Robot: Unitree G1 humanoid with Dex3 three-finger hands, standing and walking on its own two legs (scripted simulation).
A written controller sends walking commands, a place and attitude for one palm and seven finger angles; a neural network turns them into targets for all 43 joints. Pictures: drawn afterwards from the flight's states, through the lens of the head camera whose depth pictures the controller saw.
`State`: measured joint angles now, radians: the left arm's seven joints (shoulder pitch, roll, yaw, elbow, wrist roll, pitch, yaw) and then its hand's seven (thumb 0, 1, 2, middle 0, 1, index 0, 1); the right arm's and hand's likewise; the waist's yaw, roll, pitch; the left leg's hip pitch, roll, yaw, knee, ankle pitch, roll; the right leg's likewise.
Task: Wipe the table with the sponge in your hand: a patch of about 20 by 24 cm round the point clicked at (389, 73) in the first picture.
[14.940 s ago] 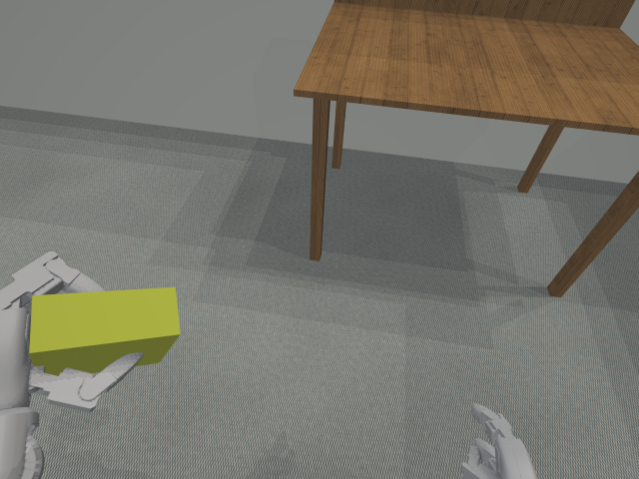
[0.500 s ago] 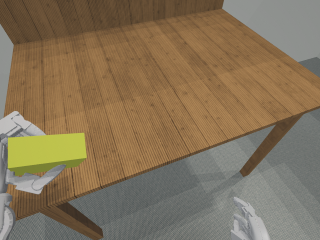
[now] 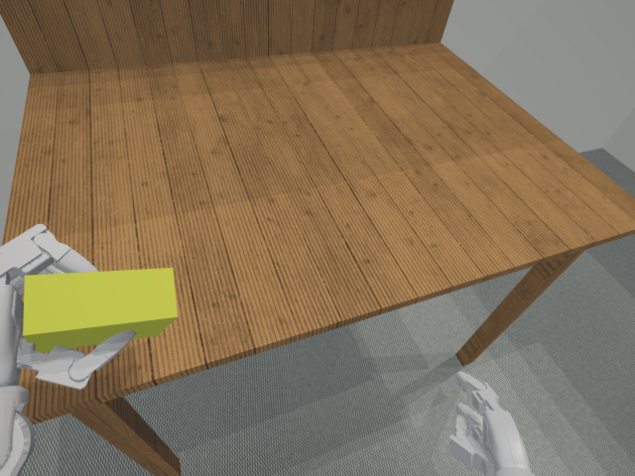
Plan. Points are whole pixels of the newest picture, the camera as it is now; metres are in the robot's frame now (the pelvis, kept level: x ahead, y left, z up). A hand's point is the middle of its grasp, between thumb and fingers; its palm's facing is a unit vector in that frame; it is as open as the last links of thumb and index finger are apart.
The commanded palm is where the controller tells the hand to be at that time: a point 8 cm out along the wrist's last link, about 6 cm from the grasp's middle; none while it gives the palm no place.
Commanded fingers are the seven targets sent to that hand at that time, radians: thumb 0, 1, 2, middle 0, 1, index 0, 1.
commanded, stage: look again from close up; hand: left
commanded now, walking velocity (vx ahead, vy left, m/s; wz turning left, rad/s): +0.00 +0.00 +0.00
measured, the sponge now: (123, 309) +0.23 +0.22 +0.13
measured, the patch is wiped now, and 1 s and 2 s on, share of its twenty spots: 0.00 0.00 0.00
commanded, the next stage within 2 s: come to a stop and stand still in 0.24 s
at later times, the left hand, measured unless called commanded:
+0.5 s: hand (7, 272) +0.23 +0.30 +0.19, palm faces +0.49 -0.77 -0.39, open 9.1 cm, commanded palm +0.14 +0.28 +0.18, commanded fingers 0.00 0.10 1.30 -1.20 -1.60 -1.20 -1.60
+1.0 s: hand (88, 325) +0.20 +0.22 +0.17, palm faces +0.40 -0.86 -0.32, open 9.1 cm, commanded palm +0.14 +0.26 +0.18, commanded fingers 0.00 0.10 1.30 -1.20 -1.60 -1.20 -1.60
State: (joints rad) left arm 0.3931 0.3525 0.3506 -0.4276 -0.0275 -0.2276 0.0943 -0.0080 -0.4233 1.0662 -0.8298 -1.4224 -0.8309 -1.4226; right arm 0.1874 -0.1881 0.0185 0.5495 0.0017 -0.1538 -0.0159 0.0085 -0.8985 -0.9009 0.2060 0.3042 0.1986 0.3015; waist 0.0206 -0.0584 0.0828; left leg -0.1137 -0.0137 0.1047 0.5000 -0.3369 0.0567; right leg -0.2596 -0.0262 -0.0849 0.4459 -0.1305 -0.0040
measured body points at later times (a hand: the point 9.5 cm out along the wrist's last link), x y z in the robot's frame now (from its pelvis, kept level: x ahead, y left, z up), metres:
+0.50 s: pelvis -0.02 +0.00 +0.00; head +0.01 +0.03 +0.44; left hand +0.20 +0.33 +0.21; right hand +0.16 -0.20 -0.08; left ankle -0.03 +0.07 -0.74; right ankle +0.07 -0.12 -0.74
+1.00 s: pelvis -0.02 -0.02 +0.00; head -0.01 +0.00 +0.45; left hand +0.17 +0.27 +0.18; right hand +0.16 -0.25 -0.06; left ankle -0.03 +0.07 -0.74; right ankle +0.07 -0.12 -0.74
